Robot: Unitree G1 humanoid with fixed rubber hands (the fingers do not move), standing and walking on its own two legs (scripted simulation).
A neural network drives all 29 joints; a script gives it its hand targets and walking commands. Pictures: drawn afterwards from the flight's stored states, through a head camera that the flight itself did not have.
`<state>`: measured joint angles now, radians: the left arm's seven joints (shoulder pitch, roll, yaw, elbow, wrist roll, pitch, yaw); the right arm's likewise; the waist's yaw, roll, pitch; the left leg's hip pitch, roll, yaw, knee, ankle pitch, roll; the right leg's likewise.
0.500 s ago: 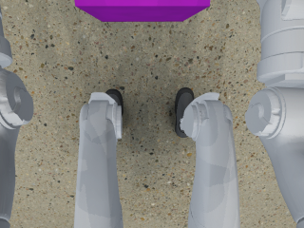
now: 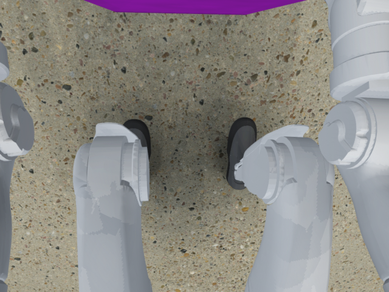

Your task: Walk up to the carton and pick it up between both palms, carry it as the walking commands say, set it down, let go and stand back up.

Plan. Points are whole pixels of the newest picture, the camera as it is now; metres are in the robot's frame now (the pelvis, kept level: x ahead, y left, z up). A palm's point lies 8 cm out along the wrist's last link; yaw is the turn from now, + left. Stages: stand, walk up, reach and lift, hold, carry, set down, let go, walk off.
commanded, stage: reach and lift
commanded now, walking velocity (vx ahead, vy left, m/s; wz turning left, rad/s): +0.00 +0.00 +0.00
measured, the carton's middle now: out of the picture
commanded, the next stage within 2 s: none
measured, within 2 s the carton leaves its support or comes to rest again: leaves its support in 1.88 s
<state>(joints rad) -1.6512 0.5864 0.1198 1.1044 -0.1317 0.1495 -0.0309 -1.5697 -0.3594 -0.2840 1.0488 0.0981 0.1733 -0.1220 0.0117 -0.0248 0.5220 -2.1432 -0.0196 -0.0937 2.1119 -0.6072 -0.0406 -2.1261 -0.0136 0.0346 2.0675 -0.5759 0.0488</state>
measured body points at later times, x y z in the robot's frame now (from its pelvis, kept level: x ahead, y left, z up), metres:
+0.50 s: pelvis -0.01 +0.00 -0.03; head +0.39 +0.03 +0.17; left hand +0.58 +0.26 -0.21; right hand +0.57 -0.17 -0.23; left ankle +0.10 +0.13 -0.37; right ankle +0.11 -0.14 -0.37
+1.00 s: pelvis -0.01 +0.00 -0.03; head +0.39 +0.03 +0.17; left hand +0.58 +0.22 -0.21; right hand +0.58 -0.15 -0.22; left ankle +0.10 +0.13 -0.37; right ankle +0.11 -0.14 -0.37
